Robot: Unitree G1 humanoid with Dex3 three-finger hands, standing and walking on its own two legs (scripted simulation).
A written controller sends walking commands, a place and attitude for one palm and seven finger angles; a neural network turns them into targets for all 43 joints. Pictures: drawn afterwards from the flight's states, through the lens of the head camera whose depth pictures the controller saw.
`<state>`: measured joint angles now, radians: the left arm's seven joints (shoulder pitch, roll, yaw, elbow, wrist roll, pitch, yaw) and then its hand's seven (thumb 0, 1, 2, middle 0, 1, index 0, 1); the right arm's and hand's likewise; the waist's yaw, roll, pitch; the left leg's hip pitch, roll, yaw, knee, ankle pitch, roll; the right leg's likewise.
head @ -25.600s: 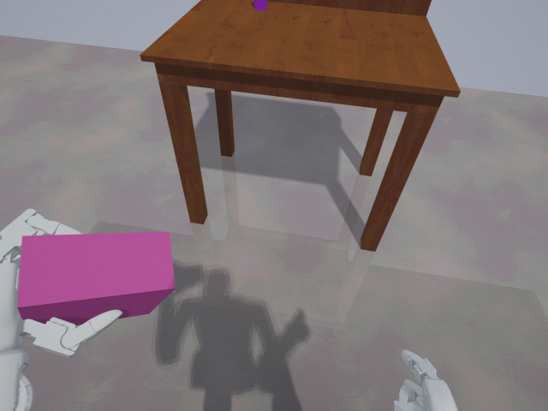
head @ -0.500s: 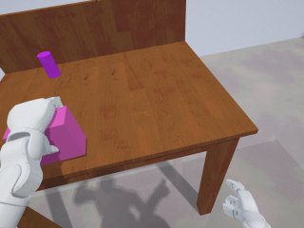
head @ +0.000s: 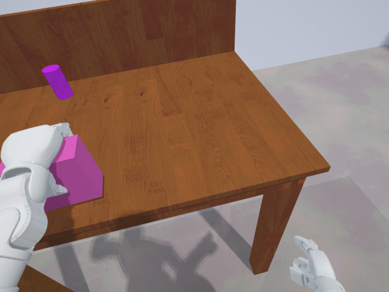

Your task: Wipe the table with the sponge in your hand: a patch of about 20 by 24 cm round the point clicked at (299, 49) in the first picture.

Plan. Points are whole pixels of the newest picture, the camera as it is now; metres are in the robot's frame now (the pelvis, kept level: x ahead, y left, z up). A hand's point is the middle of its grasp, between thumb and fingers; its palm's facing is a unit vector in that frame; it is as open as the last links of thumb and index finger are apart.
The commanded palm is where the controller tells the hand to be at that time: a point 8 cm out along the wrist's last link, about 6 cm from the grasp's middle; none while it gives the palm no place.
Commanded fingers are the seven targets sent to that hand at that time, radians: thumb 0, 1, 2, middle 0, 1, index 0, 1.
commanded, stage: move the sponge above the wiping area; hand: left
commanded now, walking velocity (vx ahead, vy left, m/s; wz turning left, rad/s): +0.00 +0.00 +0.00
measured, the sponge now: (62, 181) +0.26 +0.33 +0.10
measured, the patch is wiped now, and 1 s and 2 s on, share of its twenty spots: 0.00 0.00 0.00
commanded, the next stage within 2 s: none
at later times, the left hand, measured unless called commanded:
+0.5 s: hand (43, 165) +0.26 +0.33 +0.17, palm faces +0.08 -0.03 -1.00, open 10.4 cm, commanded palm +0.22 +0.32 +0.24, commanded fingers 0.00 0.10 1.30 -1.20 -1.60 -1.20 -1.60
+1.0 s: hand (45, 167) +0.25 +0.32 +0.17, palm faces +0.06 -0.02 -1.00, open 10.4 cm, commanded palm +0.22 +0.31 +0.24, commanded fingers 0.00 0.10 1.30 -1.20 -1.60 -1.20 -1.60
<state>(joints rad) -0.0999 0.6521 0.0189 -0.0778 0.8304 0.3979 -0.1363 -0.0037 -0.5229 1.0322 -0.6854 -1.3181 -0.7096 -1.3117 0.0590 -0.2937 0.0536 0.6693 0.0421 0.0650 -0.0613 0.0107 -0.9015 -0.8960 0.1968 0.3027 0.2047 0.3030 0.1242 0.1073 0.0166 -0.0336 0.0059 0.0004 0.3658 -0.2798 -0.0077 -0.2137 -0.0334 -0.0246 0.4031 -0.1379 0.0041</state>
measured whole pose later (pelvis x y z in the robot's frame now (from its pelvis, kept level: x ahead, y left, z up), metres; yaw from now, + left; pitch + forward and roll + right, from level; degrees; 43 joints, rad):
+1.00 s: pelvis -0.01 +0.00 +0.00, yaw +0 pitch -4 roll +1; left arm -0.12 0.66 -0.01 -0.11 0.84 0.50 -0.19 0.00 -0.52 1.03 -0.69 -1.32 -0.71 -1.31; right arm 0.03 -0.30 0.07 0.66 0.05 0.08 -0.06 0.01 -0.90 -0.90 0.20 0.30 0.21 0.30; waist 0.14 0.12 0.01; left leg -0.04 0.00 0.00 0.37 -0.27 -0.01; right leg -0.22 -0.04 -0.02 0.41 -0.13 0.00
